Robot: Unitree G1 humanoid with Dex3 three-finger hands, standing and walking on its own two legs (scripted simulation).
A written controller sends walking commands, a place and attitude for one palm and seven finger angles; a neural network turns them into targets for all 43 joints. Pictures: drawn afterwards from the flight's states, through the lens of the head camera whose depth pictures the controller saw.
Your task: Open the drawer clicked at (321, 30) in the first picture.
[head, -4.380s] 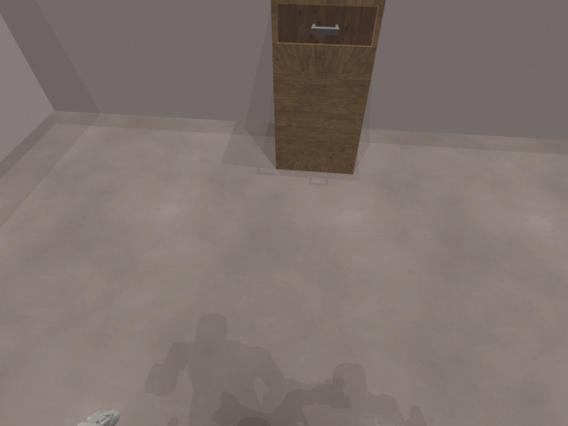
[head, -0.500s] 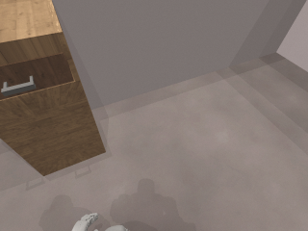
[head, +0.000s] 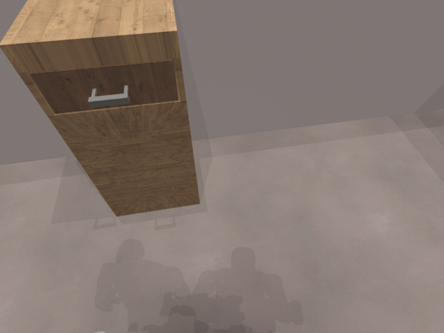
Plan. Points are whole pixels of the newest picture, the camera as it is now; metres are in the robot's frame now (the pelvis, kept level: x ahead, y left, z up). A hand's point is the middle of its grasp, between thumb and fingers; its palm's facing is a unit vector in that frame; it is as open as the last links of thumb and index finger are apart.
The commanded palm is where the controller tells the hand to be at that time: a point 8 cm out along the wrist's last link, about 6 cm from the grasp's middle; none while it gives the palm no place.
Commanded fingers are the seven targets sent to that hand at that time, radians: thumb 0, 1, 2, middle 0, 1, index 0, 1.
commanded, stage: turn to face it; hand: left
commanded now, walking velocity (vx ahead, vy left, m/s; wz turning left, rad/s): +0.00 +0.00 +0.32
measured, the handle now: (110, 95) +0.70 +0.36 -0.02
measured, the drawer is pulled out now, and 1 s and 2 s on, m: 0.00 0.00 0.00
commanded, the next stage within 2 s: take the last steps up to it in 0.18 s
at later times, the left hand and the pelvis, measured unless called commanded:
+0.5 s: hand out of the picture -0.07 +0.20 -0.18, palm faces +0.25 -0.94 -0.21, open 7.3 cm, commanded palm none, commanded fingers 0.00 0.90 0.90 -0.20 -0.30 -0.20 -0.30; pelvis -0.01 +0.00 -0.01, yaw +12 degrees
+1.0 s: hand (133, 302) +0.20 +0.21 -0.17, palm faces +0.13 -0.97 -0.18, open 7.4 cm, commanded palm none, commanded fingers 0.00 0.90 0.90 -0.20 -0.30 -0.20 -0.30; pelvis +0.12 +0.02 -0.02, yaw +11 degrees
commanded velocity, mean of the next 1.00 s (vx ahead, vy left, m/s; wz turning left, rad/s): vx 0.21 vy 0.00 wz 0.09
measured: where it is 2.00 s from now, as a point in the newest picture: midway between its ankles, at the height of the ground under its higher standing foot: (221, 325)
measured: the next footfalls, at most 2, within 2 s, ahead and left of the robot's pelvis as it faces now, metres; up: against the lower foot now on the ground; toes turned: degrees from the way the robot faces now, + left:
right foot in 0.06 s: +0.03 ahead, -0.14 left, +0.00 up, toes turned +0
left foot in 0.48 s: -0.02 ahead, +0.11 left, +0.00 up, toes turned +16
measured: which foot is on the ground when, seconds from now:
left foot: down 0.00-0.06, up 0.08-0.46, down 0.48-1.00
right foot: up 0.00-0.04, down 0.06-0.48, up 0.50-0.96, down 0.98-1.00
